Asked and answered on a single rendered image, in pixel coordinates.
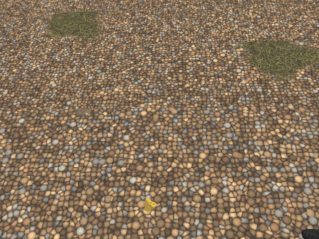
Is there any right robot hand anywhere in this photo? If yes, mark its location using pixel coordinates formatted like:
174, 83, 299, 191
301, 229, 319, 239

